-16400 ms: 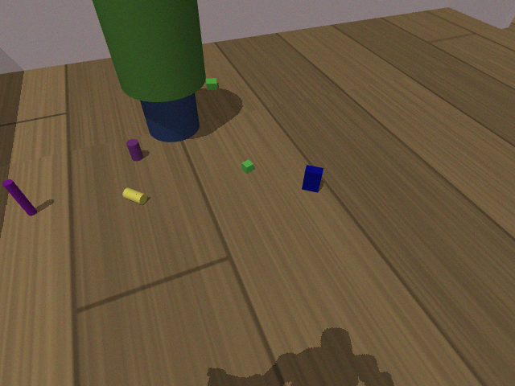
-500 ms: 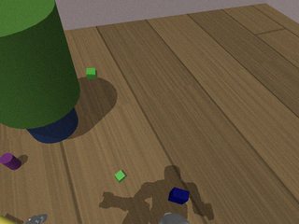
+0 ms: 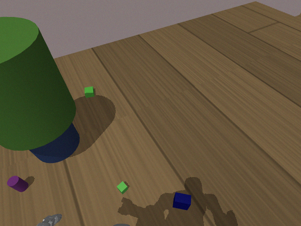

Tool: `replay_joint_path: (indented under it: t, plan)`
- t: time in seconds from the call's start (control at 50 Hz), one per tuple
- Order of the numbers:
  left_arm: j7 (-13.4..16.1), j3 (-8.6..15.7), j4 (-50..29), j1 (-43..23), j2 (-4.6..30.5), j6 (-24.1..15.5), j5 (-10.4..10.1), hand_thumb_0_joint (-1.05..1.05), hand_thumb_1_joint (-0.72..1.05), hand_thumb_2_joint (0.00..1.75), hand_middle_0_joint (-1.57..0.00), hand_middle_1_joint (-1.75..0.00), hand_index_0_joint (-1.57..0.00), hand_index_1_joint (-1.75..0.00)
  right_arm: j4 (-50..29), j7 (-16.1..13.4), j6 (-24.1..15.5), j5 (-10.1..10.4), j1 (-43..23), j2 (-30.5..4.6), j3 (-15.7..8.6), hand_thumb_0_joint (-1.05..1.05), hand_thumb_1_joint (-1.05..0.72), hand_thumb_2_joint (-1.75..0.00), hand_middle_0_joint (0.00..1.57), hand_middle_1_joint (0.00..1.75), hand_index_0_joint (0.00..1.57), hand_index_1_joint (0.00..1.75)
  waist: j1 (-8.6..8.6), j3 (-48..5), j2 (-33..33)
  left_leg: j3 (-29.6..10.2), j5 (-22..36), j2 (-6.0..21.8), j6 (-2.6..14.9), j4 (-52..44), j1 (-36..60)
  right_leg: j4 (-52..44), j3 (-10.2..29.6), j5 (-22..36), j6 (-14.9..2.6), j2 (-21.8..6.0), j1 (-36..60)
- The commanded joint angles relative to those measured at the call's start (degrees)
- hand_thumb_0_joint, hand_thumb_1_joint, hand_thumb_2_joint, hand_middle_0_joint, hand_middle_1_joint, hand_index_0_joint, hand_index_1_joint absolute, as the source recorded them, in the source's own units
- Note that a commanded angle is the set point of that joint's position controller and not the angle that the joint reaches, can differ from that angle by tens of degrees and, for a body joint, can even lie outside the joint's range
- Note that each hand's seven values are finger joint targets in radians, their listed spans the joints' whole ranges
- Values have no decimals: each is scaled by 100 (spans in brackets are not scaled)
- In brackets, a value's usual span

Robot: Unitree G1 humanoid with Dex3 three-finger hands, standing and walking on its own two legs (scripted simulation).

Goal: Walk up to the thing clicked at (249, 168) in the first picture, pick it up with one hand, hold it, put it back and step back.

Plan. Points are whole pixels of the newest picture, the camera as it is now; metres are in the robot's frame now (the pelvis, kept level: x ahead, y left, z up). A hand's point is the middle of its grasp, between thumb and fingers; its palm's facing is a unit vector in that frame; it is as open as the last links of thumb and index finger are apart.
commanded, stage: walk up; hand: left
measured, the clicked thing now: (122, 187) +0.45 +0.21 -0.74
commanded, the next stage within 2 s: stand in 1.32 s
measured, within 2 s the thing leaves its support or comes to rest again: neither
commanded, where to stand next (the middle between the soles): +0.05 +0.01 m, yaw +0 degrees
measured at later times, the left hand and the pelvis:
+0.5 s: hand out of the picture +0.10 +0.25 -0.14, palm faces +0.04 -0.95 -0.31, open 7.4 cm; pelvis +0.02 +0.00 +0.01, yaw +1 degrees
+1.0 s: hand out of the picture +0.10 +0.26 -0.14, palm faces +0.01 -0.95 -0.31, open 7.4 cm; pelvis +0.02 +0.01 +0.02, yaw +0 degrees
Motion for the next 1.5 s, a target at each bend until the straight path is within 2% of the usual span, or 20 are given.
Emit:
replay_joint_path:
  t: [0.0,0.08,0.12,0.14,0.16,0.18,0.2,0.22,0.24,0.26,0.28,0.3,0.4,0.54,0.74,0.8,0.9,1.18,1.3,1.48]
  plan:
    - [136,387,-410,-147,1477,-148,10,0,90,90,-20,-30,-20,-30,-168,-6,-150,-30,310,-963,-239,0,-90,-90,20,30,20,30,151,-167,-867,59,276,121,-25,-552,-330,-1626,1448,-772,-792,-1247,-45]
    - [111,359,-430,-271,1432,-106,-33,0,90,90,-20,-30,-20,-30,-74,-8,-206,-39,271,-874,-228,0,-90,-90,20,30,20,30,118,-429,-912,315,834,92,-53,-1750,429,-1245,1250,-137,-705,-1341,-156]
    - [98,287,-405,-454,1393,-61,-101,0,90,90,-20,-30,-20,-30,18,-14,-223,-62,322,-799,-242,0,-90,-90,20,30,20,30,-61,-513,-644,375,1634,3,29,-2445,1192,-942,1131,-23,-522,-1327,-637]
    - [108,206,-378,-365,1224,-50,-126,0,90,90,-20,-30,-20,-30,-12,-28,-245,-65,161,-800,-239,0,-90,-90,20,30,20,30,-29,-497,-424,165,1995,84,61,-2899,1373,-784,1071,238,-362,-1205,-688]
    - [110,136,-332,-323,1074,-69,-162,0,90,90,-20,-30,-20,-30,-51,-50,-278,-90,77,-932,-267,0,-90,-90,20,30,20,30,-46,-662,-77,-459,2115,533,187,-3197,1465,-607,953,491,-160,-1041,-668]
    - [112,92,-251,-191,941,-83,-233,0,90,90,-20,-30,-20,-30,-133,-59,-325,-110,-193,-1086,-250,0,-90,-90,20,30,20,30,128,-732,364,-1256,2150,1106,390,-3507,1224,-380,773,299,61,-670,-511]
    - [127,120,-53,-73,989,-64,-263,0,90,90,-20,-30,-20,-30,-178,-36,-328,-83,-594,-1245,-225,0,-90,-90,20,30,20,30,305,-621,502,-1524,1623,1422,721,-3528,473,-272,492,-495,139,-375,54]
    - [152,133,107,-17,1081,-75,-221,0,90,90,-20,-30,-20,-30,-122,5,-301,-53,-781,-1182,-188,0,-90,-90,20,30,20,30,367,-534,468,-1164,1557,1314,705,-3369,95,-519,467,-596,103,-459,611]
    - [158,133,137,-85,1133,-126,-166,0,90,90,-20,-30,-20,-30,-74,27,-288,-40,-758,-1001,-124,0,-90,-90,20,30,20,30,319,-621,333,-732,1990,1027,469,-3153,245,-892,639,-57,33,-637,812]
    - [150,131,166,-257,1211,-171,-151,0,90,90,-20,-30,-20,-30,-26,29,-282,-17,-655,-872,-88,0,-90,-90,20,30,20,30,181,-643,296,-421,2352,711,268,-3054,497,-989,847,601,-16,-762,683]
    - [157,129,227,-315,1254,-193,-156,0,90,90,-20,-30,-20,-30,2,22,-284,-5,-596,-840,-85,0,-90,-90,20,30,20,30,96,-667,396,-309,2487,608,181,-3082,693,-975,862,971,-57,-844,556]
    - [165,114,292,-294,1263,-199,-181,0,90,90,-20,-30,-20,-30,60,17,-289,13,-588,-836,-73,0,-90,-90,20,30,20,30,97,-708,428,-308,2535,609,152,-3129,843,-975,842,1123,-55,-871,505]
    - [187,35,601,-388,1160,-212,-173,0,90,90,-20,-30,-20,-30,209,24,-254,54,-829,-815,-56,0,-90,-90,20,30,20,30,68,-737,73,-263,2719,698,199,-3188,1162,-1302,749,1230,47,-849,512]
    - [206,15,866,-543,1085,-243,-164,0,90,90,-20,-30,-20,-30,420,33,-240,44,-1066,-782,-26,0,-90,-90,20,30,20,30,52,-882,-184,-199,2985,744,157,-3375,1416,-1476,713,1560,125,-868,621]
    - [214,15,1088,-618,1116,-232,-127,0,90,90,-20,-30,-20,-30,634,55,-220,16,-1340,-791,-23,0,-90,-90,20,30,20,30,73,-818,-92,-186,2613,746,115,-3697,1389,-1691,695,1223,173,-858,695]
    - [213,19,1104,-668,1114,-224,-130,0,90,90,-20,-30,-20,-30,704,59,-217,5,-1305,-763,-14,0,-90,-90,20,30,20,30,63,-761,-58,-191,2488,724,101,-3747,1301,-1746,722,1046,189,-851,692]
    - [218,24,1137,-599,1112,-224,-118,0,90,90,-20,-30,-20,-30,747,55,-231,8,-1295,-761,-20,0,-90,-90,20,30,20,30,78,-965,-34,-151,2678,759,119,-3737,1416,-1687,698,1284,175,-866,815]
    - [223,18,1223,-600,1075,-179,-116,0,90,90,-20,-30,-20,-30,885,43,-222,-6,-1168,-788,-34,0,-90,-90,20,30,20,30,41,-614,57,-231,2218,745,123,-3905,1121,-1703,710,863,176,-809,650]
    - [223,-46,1189,-516,1057,-231,-96,0,90,90,-20,-30,-20,-30,928,56,-197,-10,-1073,-802,-23,0,-90,-90,20,30,20,30,66,-728,127,-249,2021,769,119,-3899,1168,-1730,753,571,167,-881,679]
    - [251,-119,1144,-471,1113,-298,-119,0,90,90,-20,-30,-20,-30,932,88,-191,2,-1054,-801,-12,0,-90,-90,20,30,20,30,44,-736,-56,-247,2603,769,118,-3813,1368,-1657,717,1035,173,-896,565]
